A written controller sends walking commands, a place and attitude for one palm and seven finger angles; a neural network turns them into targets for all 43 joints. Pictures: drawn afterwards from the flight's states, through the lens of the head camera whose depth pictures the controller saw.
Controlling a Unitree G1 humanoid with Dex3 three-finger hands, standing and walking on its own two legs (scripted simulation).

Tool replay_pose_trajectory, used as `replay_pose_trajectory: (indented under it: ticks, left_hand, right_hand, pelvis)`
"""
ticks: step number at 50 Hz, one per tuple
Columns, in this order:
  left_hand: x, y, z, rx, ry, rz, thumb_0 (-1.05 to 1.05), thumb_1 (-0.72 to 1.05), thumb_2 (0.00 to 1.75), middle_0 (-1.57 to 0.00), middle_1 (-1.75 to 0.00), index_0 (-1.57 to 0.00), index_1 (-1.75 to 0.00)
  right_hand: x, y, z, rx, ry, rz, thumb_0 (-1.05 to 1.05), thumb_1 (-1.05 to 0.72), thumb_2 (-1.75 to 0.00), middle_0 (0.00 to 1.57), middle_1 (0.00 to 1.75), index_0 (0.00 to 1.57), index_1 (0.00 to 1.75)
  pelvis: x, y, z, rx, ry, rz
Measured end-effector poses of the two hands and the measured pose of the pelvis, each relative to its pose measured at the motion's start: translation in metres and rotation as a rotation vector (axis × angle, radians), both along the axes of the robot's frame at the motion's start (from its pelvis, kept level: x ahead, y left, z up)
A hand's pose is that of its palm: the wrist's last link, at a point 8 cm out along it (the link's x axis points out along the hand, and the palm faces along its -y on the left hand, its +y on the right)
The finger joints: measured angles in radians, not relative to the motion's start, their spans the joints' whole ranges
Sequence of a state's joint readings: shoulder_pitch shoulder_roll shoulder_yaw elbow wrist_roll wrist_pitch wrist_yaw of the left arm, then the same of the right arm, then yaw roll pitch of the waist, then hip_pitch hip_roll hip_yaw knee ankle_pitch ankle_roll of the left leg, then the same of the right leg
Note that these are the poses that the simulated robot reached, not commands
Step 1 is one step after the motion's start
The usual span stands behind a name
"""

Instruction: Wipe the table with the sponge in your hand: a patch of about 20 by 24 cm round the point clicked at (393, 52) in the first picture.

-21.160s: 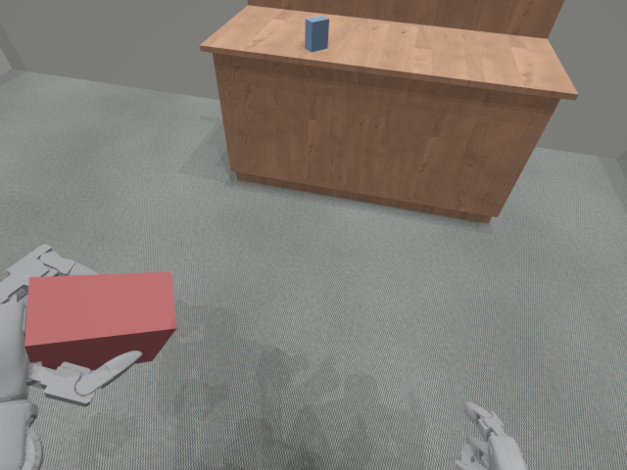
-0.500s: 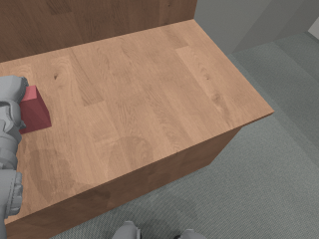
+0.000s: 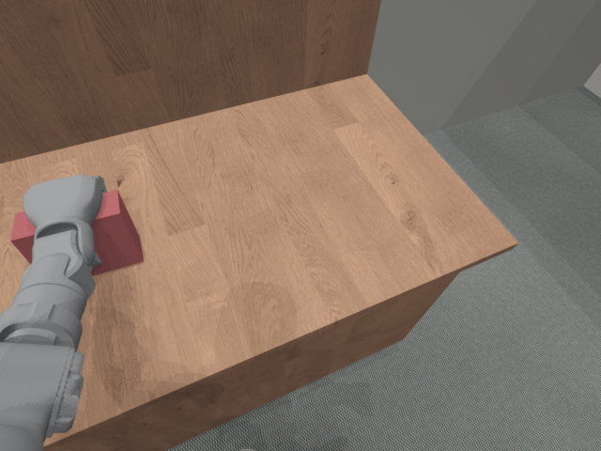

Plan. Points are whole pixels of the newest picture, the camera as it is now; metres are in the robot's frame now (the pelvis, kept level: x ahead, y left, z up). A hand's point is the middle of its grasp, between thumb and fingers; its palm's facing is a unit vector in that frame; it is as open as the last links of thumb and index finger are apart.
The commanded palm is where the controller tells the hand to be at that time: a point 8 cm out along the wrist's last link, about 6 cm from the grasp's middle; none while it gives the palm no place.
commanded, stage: wipe back along the middle lane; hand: left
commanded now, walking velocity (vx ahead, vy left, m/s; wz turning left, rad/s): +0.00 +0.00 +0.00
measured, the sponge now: (88, 246) +0.40 +0.33 -0.01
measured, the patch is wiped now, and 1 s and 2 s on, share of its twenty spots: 0.70 0.75 0.90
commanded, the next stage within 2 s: slide across to the third lane in 1.80 s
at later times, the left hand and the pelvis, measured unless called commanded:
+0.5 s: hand (100, 243) +0.39 +0.30 +0.02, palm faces -0.10 +0.00 -1.00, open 9.8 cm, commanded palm +0.36 +0.27 +0.05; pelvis +0.00 +0.00 +0.00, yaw +0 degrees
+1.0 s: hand (108, 265) +0.35 +0.27 +0.02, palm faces -0.09 +0.00 -1.00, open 9.8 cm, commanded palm +0.31 +0.25 +0.05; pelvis +0.00 -0.01 +0.01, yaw +1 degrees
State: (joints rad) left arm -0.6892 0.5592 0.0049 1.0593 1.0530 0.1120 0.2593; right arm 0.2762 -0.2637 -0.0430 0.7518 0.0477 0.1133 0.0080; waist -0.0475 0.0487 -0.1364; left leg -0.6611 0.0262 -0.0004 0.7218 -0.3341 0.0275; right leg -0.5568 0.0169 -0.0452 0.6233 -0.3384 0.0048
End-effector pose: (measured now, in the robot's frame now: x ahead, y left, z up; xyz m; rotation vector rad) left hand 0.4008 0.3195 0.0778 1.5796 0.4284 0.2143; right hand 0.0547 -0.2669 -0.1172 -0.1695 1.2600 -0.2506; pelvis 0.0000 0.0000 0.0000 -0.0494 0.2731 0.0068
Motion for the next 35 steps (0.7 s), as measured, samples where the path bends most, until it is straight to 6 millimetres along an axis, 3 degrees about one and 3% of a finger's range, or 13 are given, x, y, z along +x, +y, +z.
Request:
replay_pose_trajectory:
  ticks: [19,35]
  left_hand:
    - [-0.016,-0.023,-0.001,-0.011,-0.028,-0.018,-0.01,-0.5,1.06,-0.77,-1.35,-0.77,-1.36]
    - [-0.041,-0.043,-0.003,0.003,-0.043,-0.01,-0.01,-0.48,1.05,-0.76,-1.36,-0.76,-1.36]
  right_hand:
    - [0.006,-0.002,0.001,0.017,-0.006,-0.001,0.01,-0.91,-0.9,0.2,0.3,0.2,0.3]
    - [0.037,0.005,0.004,0.053,-0.103,0.041,0.01,-0.91,-0.9,0.2,0.3,0.2,0.3]
  pelvis:
    - [0.001,-0.003,0.004,0.009,-0.035,0.004]
    - [-0.005,-0.009,0.005,0.018,-0.069,0.007]
